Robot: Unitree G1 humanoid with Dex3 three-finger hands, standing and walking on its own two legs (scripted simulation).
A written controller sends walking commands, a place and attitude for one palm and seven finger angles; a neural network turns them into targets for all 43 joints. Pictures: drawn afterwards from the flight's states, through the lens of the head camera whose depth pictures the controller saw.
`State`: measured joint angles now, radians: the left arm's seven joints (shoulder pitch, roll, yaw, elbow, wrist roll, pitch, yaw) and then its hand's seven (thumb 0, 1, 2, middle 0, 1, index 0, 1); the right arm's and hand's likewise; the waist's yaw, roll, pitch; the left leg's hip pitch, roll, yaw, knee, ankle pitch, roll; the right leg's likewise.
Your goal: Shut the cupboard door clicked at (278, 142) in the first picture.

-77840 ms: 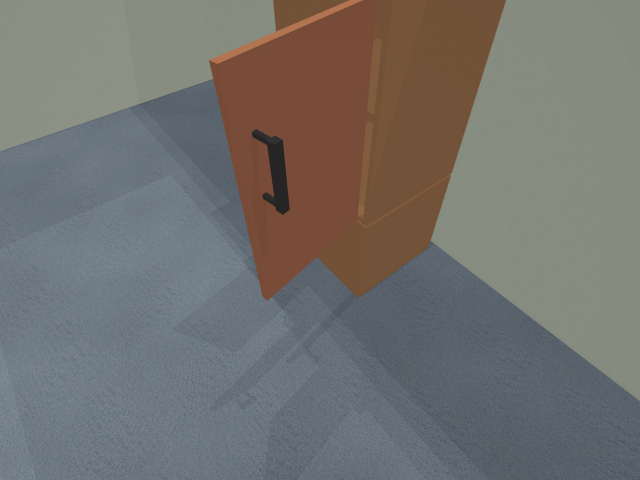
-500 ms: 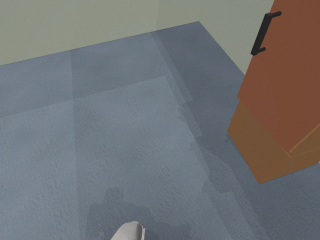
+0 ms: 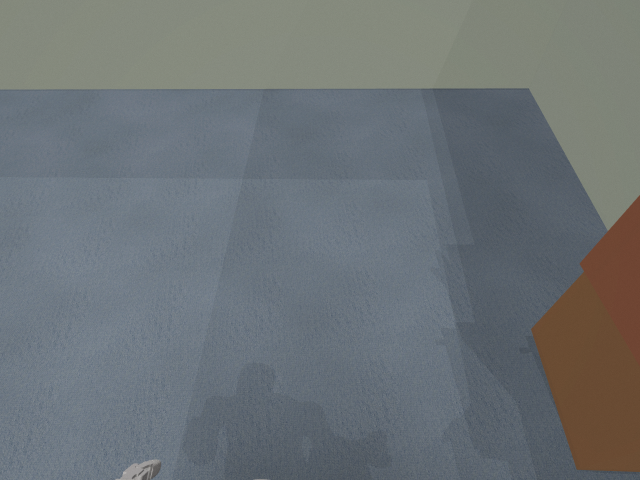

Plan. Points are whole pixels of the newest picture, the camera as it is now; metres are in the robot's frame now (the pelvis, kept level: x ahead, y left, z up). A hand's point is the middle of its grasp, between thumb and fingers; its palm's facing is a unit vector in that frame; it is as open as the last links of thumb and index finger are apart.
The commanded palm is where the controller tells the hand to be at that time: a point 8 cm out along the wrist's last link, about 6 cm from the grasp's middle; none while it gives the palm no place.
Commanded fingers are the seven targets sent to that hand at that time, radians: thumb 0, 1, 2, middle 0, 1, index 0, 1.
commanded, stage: walk to a spot facing it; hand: left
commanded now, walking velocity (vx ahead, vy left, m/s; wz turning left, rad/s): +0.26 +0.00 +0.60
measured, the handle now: out of the picture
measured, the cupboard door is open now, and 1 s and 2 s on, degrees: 6 6 6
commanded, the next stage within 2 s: turn to face it in 1.06 s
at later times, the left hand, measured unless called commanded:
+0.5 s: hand out of the picture +0.01 +0.24 -0.18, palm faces +0.36 -0.91 -0.21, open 7.4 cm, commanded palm none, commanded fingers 0.00 0.90 0.90 -0.20 -0.30 -0.20 -0.30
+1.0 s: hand (153, 344) +0.33 +0.31 -0.13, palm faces +0.49 -0.84 -0.22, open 7.4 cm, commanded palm none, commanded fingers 0.00 0.90 0.90 -0.20 -0.30 -0.20 -0.30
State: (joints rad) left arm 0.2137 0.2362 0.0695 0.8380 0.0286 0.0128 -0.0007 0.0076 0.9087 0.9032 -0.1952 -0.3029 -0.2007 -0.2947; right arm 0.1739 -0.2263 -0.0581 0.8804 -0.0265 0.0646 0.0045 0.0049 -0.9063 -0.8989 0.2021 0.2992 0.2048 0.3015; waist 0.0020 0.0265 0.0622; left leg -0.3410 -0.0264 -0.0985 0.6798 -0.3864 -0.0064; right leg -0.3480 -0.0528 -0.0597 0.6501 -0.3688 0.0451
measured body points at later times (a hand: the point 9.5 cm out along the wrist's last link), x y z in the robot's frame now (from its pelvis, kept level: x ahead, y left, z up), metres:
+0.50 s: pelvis +0.10 +0.06 +0.00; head +0.14 +0.10 +0.44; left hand -0.01 +0.29 -0.16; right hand +0.28 -0.14 -0.13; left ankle +0.12 +0.16 -0.72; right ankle +0.06 -0.11 -0.66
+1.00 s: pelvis +0.30 +0.09 +0.01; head +0.34 +0.09 +0.46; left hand +0.30 +0.35 -0.11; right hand +0.40 -0.13 -0.15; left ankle +0.16 +0.16 -0.62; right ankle +0.40 +0.03 -0.72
